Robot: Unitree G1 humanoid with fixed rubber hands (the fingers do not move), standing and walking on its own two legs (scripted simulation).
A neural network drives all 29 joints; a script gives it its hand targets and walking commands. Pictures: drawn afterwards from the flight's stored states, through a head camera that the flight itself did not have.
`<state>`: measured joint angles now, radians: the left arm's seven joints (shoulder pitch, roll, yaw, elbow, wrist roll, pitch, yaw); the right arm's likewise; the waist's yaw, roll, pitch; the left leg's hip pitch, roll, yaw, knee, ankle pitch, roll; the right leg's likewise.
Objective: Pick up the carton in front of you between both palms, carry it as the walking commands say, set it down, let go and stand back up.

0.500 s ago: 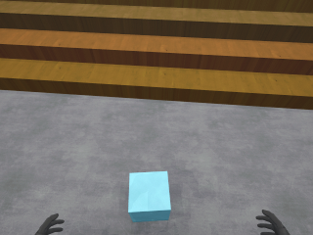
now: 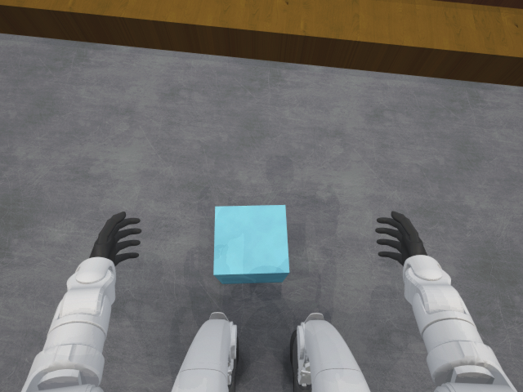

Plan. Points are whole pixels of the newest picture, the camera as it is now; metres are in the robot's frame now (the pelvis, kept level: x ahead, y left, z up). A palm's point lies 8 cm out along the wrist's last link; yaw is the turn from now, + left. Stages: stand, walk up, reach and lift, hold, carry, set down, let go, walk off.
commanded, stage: reach and lift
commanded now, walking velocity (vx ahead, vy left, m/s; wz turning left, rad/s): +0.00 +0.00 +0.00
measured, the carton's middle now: (251, 247) +0.42 +0.04 -0.58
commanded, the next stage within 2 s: none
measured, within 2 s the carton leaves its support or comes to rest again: neither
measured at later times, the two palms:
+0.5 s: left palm (154, 197) +0.43 +0.23 -0.16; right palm (342, 194) +0.44 -0.15 -0.17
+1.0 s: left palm (180, 236) +0.41 +0.23 -0.41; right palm (323, 233) +0.43 -0.16 -0.41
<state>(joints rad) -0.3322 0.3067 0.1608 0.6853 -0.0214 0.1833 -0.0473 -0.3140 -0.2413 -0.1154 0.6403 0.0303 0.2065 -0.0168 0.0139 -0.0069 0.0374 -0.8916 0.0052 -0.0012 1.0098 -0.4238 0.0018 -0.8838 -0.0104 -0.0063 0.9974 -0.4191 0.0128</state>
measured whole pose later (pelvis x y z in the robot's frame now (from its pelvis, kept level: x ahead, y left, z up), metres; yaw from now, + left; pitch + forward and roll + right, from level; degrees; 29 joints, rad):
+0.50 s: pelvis -0.06 +0.01 -0.07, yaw +0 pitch +41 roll -1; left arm -1.11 0.28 0.31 0.98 0.00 0.11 -0.01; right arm -1.10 -0.20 -0.28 0.93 -0.02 0.14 -0.09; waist 0.03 -0.02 -0.03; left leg -1.58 0.00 0.00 1.19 -0.32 0.01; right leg -1.57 -0.01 0.00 1.17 -0.32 0.02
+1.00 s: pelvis -0.07 +0.00 -0.25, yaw -1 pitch +47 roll -1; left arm -1.08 0.35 0.17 0.91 -0.19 0.03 0.05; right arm -1.07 -0.25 -0.11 0.83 0.16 0.06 -0.16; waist 0.04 -0.02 0.04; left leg -2.18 0.01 -0.02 1.89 -0.53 -0.01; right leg -2.17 0.00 0.00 1.88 -0.53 0.01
